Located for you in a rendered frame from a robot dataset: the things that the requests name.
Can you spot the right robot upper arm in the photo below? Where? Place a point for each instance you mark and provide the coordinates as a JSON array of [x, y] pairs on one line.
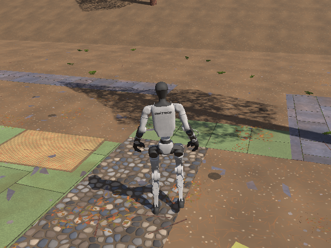
[[182, 115]]

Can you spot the humanoid robot torso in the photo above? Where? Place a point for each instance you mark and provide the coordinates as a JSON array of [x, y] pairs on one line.
[[164, 125]]

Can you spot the robot right hand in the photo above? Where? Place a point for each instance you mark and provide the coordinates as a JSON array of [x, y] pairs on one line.
[[196, 144]]

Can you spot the robot left hand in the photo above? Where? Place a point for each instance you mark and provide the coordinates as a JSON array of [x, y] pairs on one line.
[[140, 145]]

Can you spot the left robot upper arm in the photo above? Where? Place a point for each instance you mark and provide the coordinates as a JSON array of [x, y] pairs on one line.
[[144, 118]]

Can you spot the robot left forearm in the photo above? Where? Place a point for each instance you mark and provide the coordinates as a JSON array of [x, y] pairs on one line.
[[138, 136]]

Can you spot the robot right forearm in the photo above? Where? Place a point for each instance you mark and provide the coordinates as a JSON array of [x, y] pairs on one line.
[[191, 134]]

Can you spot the robot left foot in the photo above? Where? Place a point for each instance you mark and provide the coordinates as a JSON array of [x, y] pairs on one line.
[[156, 209]]

